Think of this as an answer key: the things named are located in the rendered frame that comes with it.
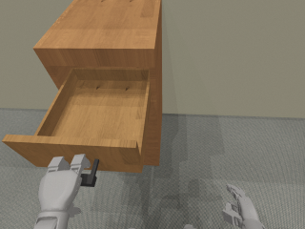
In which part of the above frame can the left robot hand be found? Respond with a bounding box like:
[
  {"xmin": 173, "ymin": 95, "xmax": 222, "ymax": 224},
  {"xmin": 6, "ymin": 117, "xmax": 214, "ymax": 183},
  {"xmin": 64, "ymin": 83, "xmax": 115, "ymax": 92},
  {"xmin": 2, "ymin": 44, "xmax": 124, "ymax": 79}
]
[{"xmin": 38, "ymin": 154, "xmax": 91, "ymax": 218}]

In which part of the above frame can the cabinet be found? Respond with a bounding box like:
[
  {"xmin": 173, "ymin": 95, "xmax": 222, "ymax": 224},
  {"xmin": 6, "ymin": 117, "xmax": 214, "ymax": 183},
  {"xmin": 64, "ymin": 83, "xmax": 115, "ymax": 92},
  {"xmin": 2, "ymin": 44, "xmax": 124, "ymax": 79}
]
[{"xmin": 33, "ymin": 0, "xmax": 163, "ymax": 166}]

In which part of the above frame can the robot left forearm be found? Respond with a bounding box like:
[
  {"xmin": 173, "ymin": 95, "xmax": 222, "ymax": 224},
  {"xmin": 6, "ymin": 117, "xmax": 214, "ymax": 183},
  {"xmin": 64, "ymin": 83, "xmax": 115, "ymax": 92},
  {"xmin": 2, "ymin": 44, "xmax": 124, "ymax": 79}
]
[{"xmin": 33, "ymin": 210, "xmax": 70, "ymax": 229}]

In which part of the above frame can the robot right forearm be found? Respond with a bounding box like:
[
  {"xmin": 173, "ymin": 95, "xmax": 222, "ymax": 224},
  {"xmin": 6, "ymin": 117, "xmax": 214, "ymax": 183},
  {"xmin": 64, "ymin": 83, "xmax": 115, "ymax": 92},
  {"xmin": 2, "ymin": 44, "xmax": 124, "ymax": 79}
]
[{"xmin": 241, "ymin": 219, "xmax": 266, "ymax": 229}]

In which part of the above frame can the right robot hand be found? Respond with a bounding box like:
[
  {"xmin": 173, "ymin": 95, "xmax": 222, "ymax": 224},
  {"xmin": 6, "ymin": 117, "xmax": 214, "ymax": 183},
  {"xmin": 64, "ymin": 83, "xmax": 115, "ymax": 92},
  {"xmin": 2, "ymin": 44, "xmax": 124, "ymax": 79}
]
[{"xmin": 222, "ymin": 184, "xmax": 259, "ymax": 228}]

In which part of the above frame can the robot right shin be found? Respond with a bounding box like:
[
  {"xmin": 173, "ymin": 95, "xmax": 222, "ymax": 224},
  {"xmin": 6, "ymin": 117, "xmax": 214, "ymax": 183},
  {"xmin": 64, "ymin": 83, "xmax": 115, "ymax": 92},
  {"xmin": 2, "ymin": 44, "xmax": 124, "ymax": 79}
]
[{"xmin": 184, "ymin": 224, "xmax": 193, "ymax": 228}]

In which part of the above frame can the handle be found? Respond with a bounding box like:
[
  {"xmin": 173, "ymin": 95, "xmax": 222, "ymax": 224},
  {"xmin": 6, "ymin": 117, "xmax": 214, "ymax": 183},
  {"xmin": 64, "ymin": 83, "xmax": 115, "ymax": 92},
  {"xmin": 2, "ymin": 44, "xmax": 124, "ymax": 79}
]
[{"xmin": 80, "ymin": 158, "xmax": 99, "ymax": 187}]

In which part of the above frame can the drawer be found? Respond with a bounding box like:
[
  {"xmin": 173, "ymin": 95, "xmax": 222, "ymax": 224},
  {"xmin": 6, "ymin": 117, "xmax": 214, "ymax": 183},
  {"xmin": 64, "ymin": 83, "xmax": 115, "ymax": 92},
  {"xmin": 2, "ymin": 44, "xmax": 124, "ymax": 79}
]
[{"xmin": 2, "ymin": 67, "xmax": 152, "ymax": 174}]

